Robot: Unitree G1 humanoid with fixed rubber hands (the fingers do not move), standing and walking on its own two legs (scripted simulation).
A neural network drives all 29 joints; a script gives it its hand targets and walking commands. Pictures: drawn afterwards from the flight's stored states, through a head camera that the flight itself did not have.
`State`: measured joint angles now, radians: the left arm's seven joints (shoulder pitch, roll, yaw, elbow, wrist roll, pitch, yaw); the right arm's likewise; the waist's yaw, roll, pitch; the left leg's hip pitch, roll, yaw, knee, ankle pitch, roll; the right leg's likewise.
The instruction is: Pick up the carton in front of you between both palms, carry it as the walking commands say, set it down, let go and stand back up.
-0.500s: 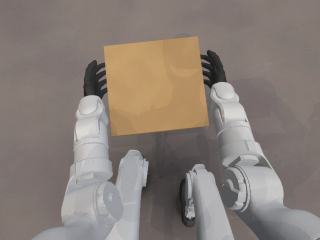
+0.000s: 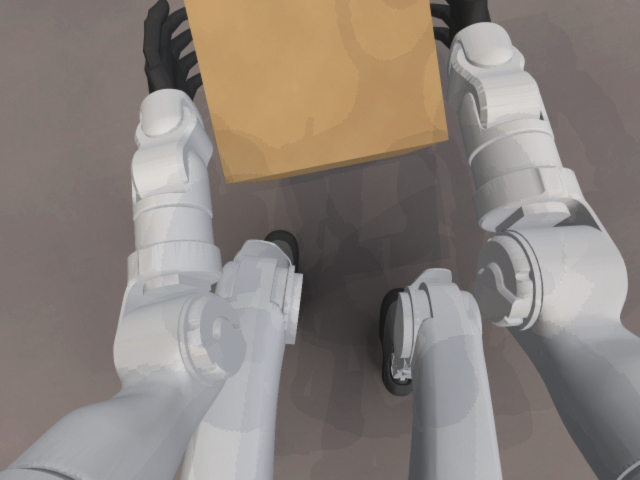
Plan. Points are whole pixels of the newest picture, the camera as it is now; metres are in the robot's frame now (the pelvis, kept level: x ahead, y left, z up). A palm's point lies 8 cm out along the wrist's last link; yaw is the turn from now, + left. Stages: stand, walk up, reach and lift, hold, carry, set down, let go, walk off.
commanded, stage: set down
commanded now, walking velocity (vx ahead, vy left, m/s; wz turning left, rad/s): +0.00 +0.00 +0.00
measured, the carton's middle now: (320, 83) +0.51 +0.09 -0.21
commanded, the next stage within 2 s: none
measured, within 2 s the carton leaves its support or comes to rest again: rests again in 1.42 s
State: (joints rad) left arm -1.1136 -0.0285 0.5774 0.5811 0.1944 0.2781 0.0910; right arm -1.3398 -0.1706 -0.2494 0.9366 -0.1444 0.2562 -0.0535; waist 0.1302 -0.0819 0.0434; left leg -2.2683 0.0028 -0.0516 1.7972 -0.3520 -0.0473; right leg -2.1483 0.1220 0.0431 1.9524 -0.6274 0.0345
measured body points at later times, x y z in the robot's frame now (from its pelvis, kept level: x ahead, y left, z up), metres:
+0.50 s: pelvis +0.01 -0.02 -0.05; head +0.38 -0.01 +0.21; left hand +0.49 +0.26 -0.20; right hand +0.58 -0.03 -0.23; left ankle +0.15 +0.14 -0.41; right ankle +0.08 -0.12 -0.41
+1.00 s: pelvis +0.01 -0.01 -0.06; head +0.38 -0.01 +0.19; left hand +0.50 +0.27 -0.22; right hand +0.57 -0.03 -0.25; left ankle +0.15 +0.14 -0.41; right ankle +0.08 -0.12 -0.41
